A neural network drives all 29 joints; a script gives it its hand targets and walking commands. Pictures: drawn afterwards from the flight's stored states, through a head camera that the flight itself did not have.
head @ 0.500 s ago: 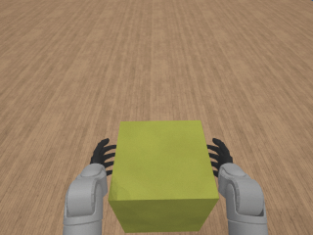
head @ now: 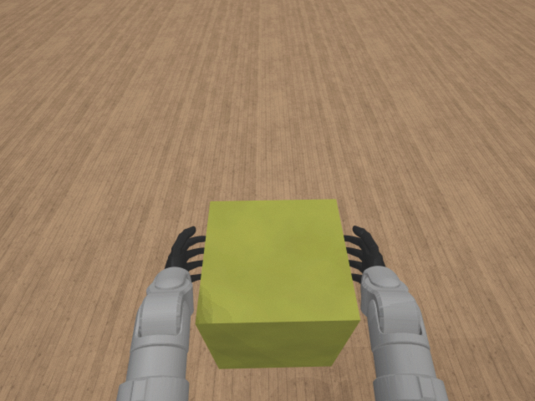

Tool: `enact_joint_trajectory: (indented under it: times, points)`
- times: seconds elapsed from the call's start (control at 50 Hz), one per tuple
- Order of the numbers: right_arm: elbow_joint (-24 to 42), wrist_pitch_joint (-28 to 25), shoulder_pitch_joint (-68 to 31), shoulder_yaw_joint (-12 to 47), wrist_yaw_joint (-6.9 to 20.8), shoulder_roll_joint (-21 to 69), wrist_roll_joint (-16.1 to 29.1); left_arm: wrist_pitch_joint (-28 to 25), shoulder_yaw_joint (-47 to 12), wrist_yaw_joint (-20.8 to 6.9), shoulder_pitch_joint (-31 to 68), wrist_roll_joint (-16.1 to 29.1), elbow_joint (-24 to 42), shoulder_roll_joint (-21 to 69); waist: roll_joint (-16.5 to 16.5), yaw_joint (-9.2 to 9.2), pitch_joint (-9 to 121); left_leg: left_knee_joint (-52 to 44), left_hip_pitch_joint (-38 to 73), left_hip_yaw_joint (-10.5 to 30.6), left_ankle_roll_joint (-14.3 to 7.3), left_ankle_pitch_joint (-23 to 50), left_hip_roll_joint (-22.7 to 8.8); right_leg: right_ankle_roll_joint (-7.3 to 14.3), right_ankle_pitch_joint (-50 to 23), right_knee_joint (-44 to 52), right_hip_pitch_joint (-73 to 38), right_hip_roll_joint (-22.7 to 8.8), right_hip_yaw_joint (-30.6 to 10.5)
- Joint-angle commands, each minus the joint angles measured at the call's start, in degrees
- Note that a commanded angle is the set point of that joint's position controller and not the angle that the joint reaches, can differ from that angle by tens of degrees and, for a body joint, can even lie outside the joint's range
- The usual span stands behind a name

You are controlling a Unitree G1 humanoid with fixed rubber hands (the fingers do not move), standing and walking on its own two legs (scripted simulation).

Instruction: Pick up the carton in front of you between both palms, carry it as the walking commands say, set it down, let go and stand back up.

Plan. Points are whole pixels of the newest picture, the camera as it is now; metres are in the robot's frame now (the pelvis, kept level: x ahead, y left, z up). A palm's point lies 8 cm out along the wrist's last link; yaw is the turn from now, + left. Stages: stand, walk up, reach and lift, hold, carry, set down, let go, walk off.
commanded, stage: carry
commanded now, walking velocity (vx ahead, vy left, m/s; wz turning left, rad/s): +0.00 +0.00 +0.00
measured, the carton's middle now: (274, 288) +0.30 +0.00 -0.05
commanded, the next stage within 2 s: hold in 0.22 s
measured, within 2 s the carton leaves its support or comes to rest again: neither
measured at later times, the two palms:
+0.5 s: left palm (173, 288) +0.26 +0.15 +0.04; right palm (379, 288) +0.25 -0.15 +0.05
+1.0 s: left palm (168, 290) +0.25 +0.15 +0.06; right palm (382, 296) +0.24 -0.15 +0.06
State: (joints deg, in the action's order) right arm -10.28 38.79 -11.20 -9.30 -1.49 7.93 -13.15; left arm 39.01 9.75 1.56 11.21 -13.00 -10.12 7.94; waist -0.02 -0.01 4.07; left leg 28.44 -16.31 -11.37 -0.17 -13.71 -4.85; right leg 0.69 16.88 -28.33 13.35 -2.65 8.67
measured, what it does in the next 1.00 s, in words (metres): shifts its weight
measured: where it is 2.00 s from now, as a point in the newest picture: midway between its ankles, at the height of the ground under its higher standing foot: outside the picture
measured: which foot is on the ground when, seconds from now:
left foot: down 0.00-1.00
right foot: down 0.00-1.00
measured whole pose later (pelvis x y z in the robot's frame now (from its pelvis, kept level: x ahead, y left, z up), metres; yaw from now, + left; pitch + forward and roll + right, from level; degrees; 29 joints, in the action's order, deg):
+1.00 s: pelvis -0.05 +0.01 +0.00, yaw -3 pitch -9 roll +0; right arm -22.4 39.3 -20.5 -18.8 1.5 10.2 -19.7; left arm 40.6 18.4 -0.7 20.6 -20.0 -21.0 10.3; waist -0.8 -0.6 -1.0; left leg 25.4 -5.9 3.1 -0.3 -10.3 1.8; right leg -0.2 12.6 -26.1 4.3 1.7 -5.4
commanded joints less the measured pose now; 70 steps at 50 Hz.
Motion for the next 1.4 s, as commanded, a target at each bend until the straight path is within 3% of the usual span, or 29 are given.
enact_joint_trajectory:
  times: [0.0, 0.2, 0.22, 0.26, 0.3, 0.32, 0.4, 0.56, 0.7, 0.9, 1.02, 1.12, 1.2, 1.28, 1.34, 1.38]
  points:
    - [6.6, -1.5, -25.3, 34.0, 12.4, 50.3, 14.5, -1.6, -34.3, -12.5, 25.3, 14.5, 6.6, 50.6, 0.1, 0.04, 15.9, -2.2, 8.0, 5.8, -0.1, 14.4, -5.5, 0.4, -16.9, 3.4, -3.3, -6.4, -5.4]
    - [6.6, 1.5, -24.1, 32.3, 12.5, 49.5, 13.9, 1.3, -32.6, -12.6, 24.0, 13.8, 6.6, 49.9, 0.0, 0.00, 13.8, -2.7, 6.6, 5.9, -0.1, 13.2, -5.5, 0.2, -15.3, 3.9, -2.1, -6.6, -5.5]
    - [7.3, 1.7, -18.0, 31.2, 12.6, 50.8, 13.6, 1.7, -31.1, -12.7, 17.5, 13.4, 7.9, 51.0, -0.7, -0.63, 8.7, -5.4, 17.4, 15.5, -1.5, 29.0, 9.6, -0.1, -34.6, 6.2, -8.1, 7.0, -14.1]
    - [8.8, 0.6, -19.5, 29.5, 12.0, 47.8, 11.8, 0.7, -31.2, -12.2, 20.1, 12.5, 11.2, 48.3, -0.4, -0.21, 10.3, -6.5, 17.3, 16.5, -0.7, 27.9, 8.9, 0.1, -32.6, 6.3, -12.7, 6.5, -14.8]
    - [8.3, 0.2, -20.9, 29.5, 11.9, 48.4, 12.1, 0.5, -30.9, -12.3, 20.7, 12.2, 8.9, 48.4, -0.8, 0.44, 10.4, -6.3, 21.3, 16.5, -0.2, 30.7, 9.6, -0.7, -32.8, 7.7, -11.2, 7.2, -14.7]
    - [7.1, 0.0, -20.8, 29.0, 11.8, 48.2, 11.9, 0.3, -30.5, -12.5, 21.3, 12.3, 8.8, 47.6, -2.8, 0.23, 10.4, -6.6, 22.3, 16.4, -0.1, 26.8, 9.8, -0.9, -27.0, 9.3, -10.6, 7.4, -14.5]
    - [5.9, -0.4, -23.5, 29.9, 12.8, 49.5, 12.6, 0.1, -31.4, -12.6, 23.1, 12.5, 7.3, 49.9, 0.1, -0.06, 10.9, -7.6, 20.9, 16.1, 0.4, 23.1, 10.5, -1.1, -25.3, 8.8, -11.4, 7.6, -14.2]
    - [0.1, 0.2, -27.7, 27.1, 14.7, 51.8, 11.3, 1.0, -28.6, -14.2, 26.9, 11.3, 1.3, 52.5, 0.0, -0.06, 5.4, -9.0, 18.2, 15.6, -0.3, 7.9, 9.4, 0.0, -8.3, 10.7, -6.3, 7.1, -13.7]
    - [-4.0, -0.1, -33.0, 25.8, 16.9, 55.2, 11.3, 0.7, -27.6, -16.7, 32.3, 11.6, -3.0, 55.8, -0.4, 0.17, 4.3, -9.1, 17.0, 15.3, -0.6, -1.2, 8.9, 0.8, 1.7, 11.4, -3.1, 6.6, -13.5]
    - [-10.1, -1.0, -40.3, 23.1, 18.9, 56.5, 10.7, 0.1, -24.5, -18.6, 39.0, 10.6, -9.1, 57.5, 0.6, -0.33, 3.0, -10.1, 14.9, 15.9, -0.4, -9.2, 8.0, 0.9, 7.3, 10.9, -2.2, 6.3, -13.2]
    - [-19.9, -3.7, -48.6, 14.7, 18.8, 54.3, 6.1, -2.3, -15.4, -17.8, 46.6, 6.2, -19.5, 56.4, 1.1, -0.99, 0.2, -9.4, 11.3, 16.5, -0.6, -14.0, 7.3, 0.8, 9.0, 7.4, -0.7, 6.6, -12.7]
    - [-27.5, -7.3, -50.4, 3.3, 15.5, 49.2, -0.9, -5.6, -3.4, -14.8, 48.5, -0.7, -26.1, 49.6, 0.3, -1.86, -2.1, -4.6, 8.6, 15.3, -0.5, -9.2, 8.2, 1.2, 8.2, 4.2, 5.6, 7.0, -12.5]
    - [-28.6, -12.0, -46.9, -2.8, 13.0, 42.6, -6.0, -10.7, 3.5, -12.5, 45.1, -6.1, -26.6, 41.9, 0.0, -2.71, 0.4, 0.0, 2.9, 14.6, -0.5, 0.6, 9.1, 0.5, 0.5, 0.0, 10.1, 7.8, -12.4]
    - [-27.3, -20.3, -43.7, 0.0, 11.7, 41.4, -5.1, -19.2, 0.5, -12.0, 42.9, -5.3, -24.5, 39.9, -0.6, -2.29, 10.1, 6.1, -1.8, 14.3, 0.3, 12.8, 10.4, -0.6, -10.4, -5.1, 14.3, 8.9, -12.4]
    - [-26.6, -26.5, -44.7, 6.0, 11.3, 43.9, -2.2, -25.5, -5.5, -12.6, 43.9, -2.5, -23.8, 42.8, -0.6, -2.23, 19.9, 11.4, -5.0, 14.3, 0.8, 19.3, 11.2, -1.1, -16.7, -9.9, 18.0, 9.6, -12.5]
    - [-25.5, -29.8, -46.6, 11.9, 10.9, 46.6, 0.6, -28.8, -9.9, -12.8, 45.2, -0.1, -23.0, 44.9, -0.8, -3.50, 28.4, 15.3, -8.1, 14.1, 1.1, 23.4, 11.4, -1.6, -21.2, -13.6, 19.0, 10.0, -12.8]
